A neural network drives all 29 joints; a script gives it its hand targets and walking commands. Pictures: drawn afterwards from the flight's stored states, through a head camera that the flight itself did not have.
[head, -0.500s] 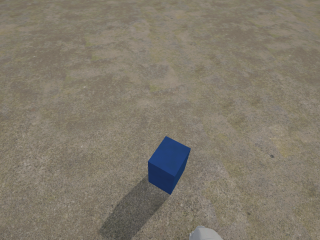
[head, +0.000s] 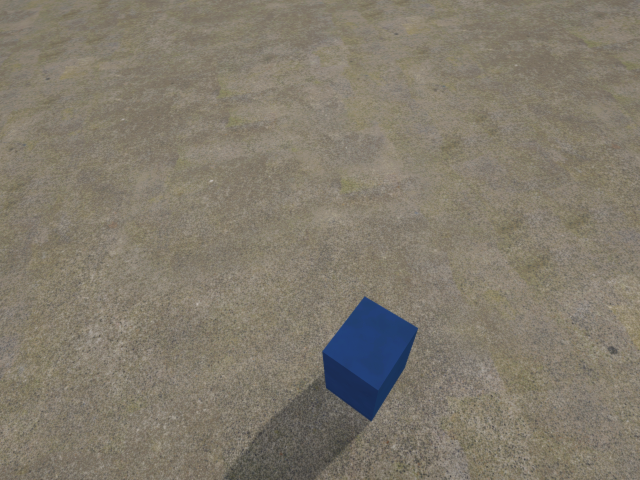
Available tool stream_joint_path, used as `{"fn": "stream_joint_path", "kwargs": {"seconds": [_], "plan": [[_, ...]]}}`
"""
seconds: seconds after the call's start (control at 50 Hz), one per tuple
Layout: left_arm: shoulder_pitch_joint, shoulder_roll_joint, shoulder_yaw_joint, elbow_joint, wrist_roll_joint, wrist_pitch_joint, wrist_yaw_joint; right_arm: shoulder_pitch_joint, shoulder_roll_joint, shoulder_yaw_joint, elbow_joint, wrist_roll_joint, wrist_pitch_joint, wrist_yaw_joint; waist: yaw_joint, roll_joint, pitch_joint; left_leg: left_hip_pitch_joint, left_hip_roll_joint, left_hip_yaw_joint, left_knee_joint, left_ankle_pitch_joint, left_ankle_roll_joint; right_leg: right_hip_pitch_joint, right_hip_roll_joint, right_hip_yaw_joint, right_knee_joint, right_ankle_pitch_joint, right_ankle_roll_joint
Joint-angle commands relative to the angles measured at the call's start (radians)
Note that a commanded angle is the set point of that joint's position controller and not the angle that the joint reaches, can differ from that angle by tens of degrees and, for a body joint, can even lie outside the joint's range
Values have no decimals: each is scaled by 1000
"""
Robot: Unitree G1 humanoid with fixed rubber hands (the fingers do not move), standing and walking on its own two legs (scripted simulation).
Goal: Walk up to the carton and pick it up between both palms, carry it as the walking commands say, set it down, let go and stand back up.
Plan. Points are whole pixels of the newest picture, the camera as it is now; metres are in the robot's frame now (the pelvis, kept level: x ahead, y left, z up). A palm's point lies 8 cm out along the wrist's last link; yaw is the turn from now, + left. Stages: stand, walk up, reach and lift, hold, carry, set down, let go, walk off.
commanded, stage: walk up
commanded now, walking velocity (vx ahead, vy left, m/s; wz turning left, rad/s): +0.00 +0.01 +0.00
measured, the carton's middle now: (368, 360) +0.51 -0.06 -0.63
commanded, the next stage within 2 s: none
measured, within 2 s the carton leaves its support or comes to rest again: neither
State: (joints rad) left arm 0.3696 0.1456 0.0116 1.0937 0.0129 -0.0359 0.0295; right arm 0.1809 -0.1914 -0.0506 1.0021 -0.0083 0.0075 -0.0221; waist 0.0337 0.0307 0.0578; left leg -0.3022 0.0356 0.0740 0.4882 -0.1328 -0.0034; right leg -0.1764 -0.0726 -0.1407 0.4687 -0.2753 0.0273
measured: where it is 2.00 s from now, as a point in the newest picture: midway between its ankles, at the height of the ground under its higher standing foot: outside the picture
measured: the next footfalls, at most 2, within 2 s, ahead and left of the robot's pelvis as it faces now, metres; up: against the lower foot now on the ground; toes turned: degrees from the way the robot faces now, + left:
left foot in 0.60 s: +0.16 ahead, +0.26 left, +0.00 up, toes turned -6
right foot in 0.98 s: +0.21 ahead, +0.05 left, +0.00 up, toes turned -30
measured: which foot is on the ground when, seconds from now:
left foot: down 0.00-0.32, up 0.34-0.58, down 0.60-0.98, up 1.00-1.00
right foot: down 0.00-0.60, up 0.62-0.96, down 0.98-1.00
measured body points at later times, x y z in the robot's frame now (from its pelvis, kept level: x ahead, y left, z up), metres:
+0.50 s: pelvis +0.04 +0.06 +0.01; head +0.06 +0.04 +0.46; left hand -0.03 +0.34 -0.12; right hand +0.11 -0.22 -0.13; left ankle +0.07 +0.21 -0.69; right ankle -0.02 -0.13 -0.74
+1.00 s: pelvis +0.16 +0.15 -0.02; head +0.20 +0.12 +0.43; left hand +0.42 +0.29 -0.12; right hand +0.07 -0.09 -0.17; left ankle +0.12 +0.26 -0.73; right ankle +0.18 +0.07 -0.74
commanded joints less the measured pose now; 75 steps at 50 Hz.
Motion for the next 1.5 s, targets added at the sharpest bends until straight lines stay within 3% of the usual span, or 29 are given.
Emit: {"fn": "stream_joint_path", "kwargs": {"seconds": [0.0,0.02,0.08,0.28,0.3,0.34,0.4,0.44,0.54,0.58,0.6,0.62,0.66,0.72,0.78,0.88,0.94,0.96,0.98,1.0,1.02,1.08,1.22,1.24,1.26,1.28,1.3,1.36,1.48], "plan": [[83,46,6,-44,-6,19,4,151,-157,-10,-5,-17,-28,-12,-5,117,-116,284,278,-234,-139,431,32,-155,-65,62,59,-141,-23],[133,5,-1,-13,-24,43,12,127,-125,3,11,7,-21,-10,-12,210,-122,164,308,-267,-192,318,128,-66,-21,69,40,-180,-17],[69,75,14,-10,-2,52,4,12,-72,12,6,0,-7,-8,5,162,2,42,155,-202,-278,-94,59,-9,-12,83,-66,24,-10],[29,71,18,51,5,22,2,118,-44,-9,69,-40,-19,-8,-44,-64,-29,155,92,-121,-223,15,22,-18,-70,101,-151,67,12],[96,185,48,20,41,37,20,6,-217,-65,11,-48,12,-6,36,81,-2,43,6,105,-7,-221,-16,-15,-201,289,-158,-22,-65],[244,371,117,81,34,66,58,-112,-79,-26,-111,-80,33,37,98,-168,90,-406,31,-30,405,-307,-60,60,-473,690,-376,-491,-206],[17,270,91,-3,25,39,45,14,-79,-23,-134,-39,18,51,-41,-254,60,-312,80,-107,491,-114,-93,-52,-306,471,-334,-208,-118],[13,256,90,-11,29,26,32,-6,-66,-15,-160,-26,20,58,-14,-245,47,-229,47,-61,364,-163,-107,-73,-235,348,-297,-58,-100],[62,345,127,-13,42,46,23,-44,-80,-8,-249,-19,27,47,36,-315,49,-60,9,-8,102,-190,-82,-88,-247,374,-196,172,-96],[-65,292,113,-86,30,36,15,188,-142,-38,-182,-15,4,33,-85,-170,-73,356,-12,50,-105,-118,-64,-286,-98,241,14,112,-17],[-75,170,84,-131,35,33,10,339,-249,-62,-166,-4,-24,26,-151,165,-183,515,240,-174,-233,-330,-59,-420,40,125,360,-321,-1],[-49,86,67,-176,6,34,9,357,-397,-88,-171,-2,-37,22,-135,396,-225,397,465,-474,-368,-571,-4,-553,81,142,586,-418,-5],[-85,169,100,-211,16,32,-39,150,-258,-38,-180,1,-51,7,-43,134,-102,175,413,-443,-393,-638,-2,-529,-25,253,746,-147,-34],[-32,186,108,-166,27,32,-71,50,-135,-3,-210,-16,-70,0,10,124,-62,221,253,-96,-279,48,19,-483,-30,171,736,-7,-22],[-90,126,80,-210,33,42,-52,107,-128,1,-169,-26,-53,-19,14,141,-42,240,244,48,-133,786,99,-424,39,83,617,-91,-13],[-233,88,56,-294,21,55,-48,195,-131,-9,-103,-27,-18,-26,-48,192,-60,250,272,67,-56,612,147,-288,49,29,283,-83,-52],[-199,103,59,-300,27,36,-41,199,-152,-26,-88,-11,-4,-27,3,80,-96,175,250,120,90,574,91,-72,58,18,32,125,-75],[-130,170,77,-296,36,21,-31,207,-147,-27,-97,-1,-6,-25,51,-15,-158,24,211,154,228,412,29,152,-44,132,-56,337,-96],[-70,289,95,-306,29,8,-24,199,-83,-19,-167,-8,-3,-18,44,-318,-243,-218,100,166,480,-398,-26,362,-409,524,-49,853,-176],[-18,303,112,-280,-11,29,-15,169,-102,-27,-185,2,24,-17,61,-323,-310,-173,63,-15,577,-531,-49,245,-448,562,-52,1000,-299],[-80,232,103,-279,-13,43,-7,119,-111,-23,-204,4,32,-9,34,-244,-240,-158,76,-51,637,-490,-65,161,-353,426,-61,869,-316],[-283,186,91,-299,3,86,-1,134,-150,-44,-176,-8,43,-24,-37,-230,-69,-173,65,38,583,-388,-63,-8,-123,146,-81,675,-268],[-287,198,86,-268,30,91,-37,278,-67,-34,-111,-4,35,-48,-103,-152,-110,127,27,93,159,-158,-35,-148,-104,201,-25,405,-200],[-295,196,85,-270,23,94,-35,328,-90,-41,-105,-16,25,-49,-146,-90,-95,237,72,57,15,-24,-34,-242,-82,194,34,312,-153],[-261,149,77,-284,16,97,-35,364,-200,-61,-116,-40,9,-51,-154,179,-79,318,346,-263,-195,37,11,-395,31,127,250,12,-66],[-222,113,78,-302,26,108,-26,288,-317,-78,-155,-34,13,-50,-125,312,-59,184,592,-480,-235,200,166,-445,136,163,535,-377,-10],[-289,156,95,-329,32,121,-37,287,-330,-86,-155,-34,22,-51,-138,212,-59,86,580,-473,-264,85,226,-420,100,275,717,-333,5],[-234,191,128,-276,35,113,-78,112,-211,-68,-162,-16,22,-48,-41,158,23,58,363,-252,-304,-339,76,-464,66,278,752,-58,30],[-193,148,96,-206,7,113,-79,200,-237,-68,-123,-28,-17,-43,-65,149,-37,192,316,-52,-170,338,67,-352,85,206,629,-40,86]]}}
